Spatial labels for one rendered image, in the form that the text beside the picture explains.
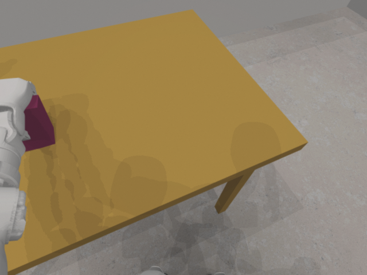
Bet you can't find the left robot forearm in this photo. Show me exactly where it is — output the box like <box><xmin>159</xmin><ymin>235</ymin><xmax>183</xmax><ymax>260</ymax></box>
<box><xmin>0</xmin><ymin>102</ymin><xmax>26</xmax><ymax>188</ymax></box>

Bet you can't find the table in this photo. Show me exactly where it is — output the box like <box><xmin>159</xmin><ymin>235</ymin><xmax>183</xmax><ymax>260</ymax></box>
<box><xmin>0</xmin><ymin>9</ymin><xmax>308</xmax><ymax>275</ymax></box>

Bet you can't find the robot left hand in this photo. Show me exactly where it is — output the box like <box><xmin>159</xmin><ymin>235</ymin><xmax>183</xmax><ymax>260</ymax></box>
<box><xmin>0</xmin><ymin>78</ymin><xmax>37</xmax><ymax>141</ymax></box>

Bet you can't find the sponge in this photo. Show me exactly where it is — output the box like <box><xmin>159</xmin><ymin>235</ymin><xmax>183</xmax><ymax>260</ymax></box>
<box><xmin>22</xmin><ymin>95</ymin><xmax>55</xmax><ymax>151</ymax></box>

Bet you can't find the left robot upper arm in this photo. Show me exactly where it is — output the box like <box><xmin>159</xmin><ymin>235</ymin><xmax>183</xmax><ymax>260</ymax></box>
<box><xmin>0</xmin><ymin>187</ymin><xmax>27</xmax><ymax>275</ymax></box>

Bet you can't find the robot left shin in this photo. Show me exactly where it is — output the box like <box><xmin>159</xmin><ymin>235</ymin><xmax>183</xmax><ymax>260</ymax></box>
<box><xmin>150</xmin><ymin>266</ymin><xmax>163</xmax><ymax>273</ymax></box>

